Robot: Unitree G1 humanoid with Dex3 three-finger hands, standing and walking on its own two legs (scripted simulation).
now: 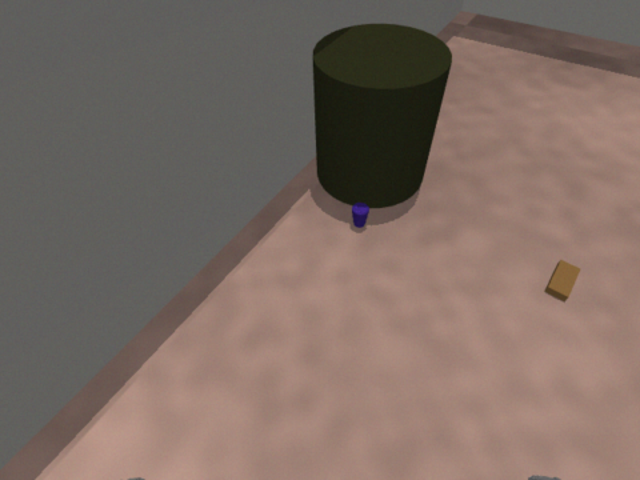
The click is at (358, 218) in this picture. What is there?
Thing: tapered cup
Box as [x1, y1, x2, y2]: [352, 203, 368, 227]
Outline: 364,203 356,203 352,206 353,222 358,227 364,224 368,213 368,207
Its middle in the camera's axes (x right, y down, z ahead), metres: +0.17 -0.10 +1.63
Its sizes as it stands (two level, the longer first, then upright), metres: 0.071 0.071 0.094
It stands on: the floor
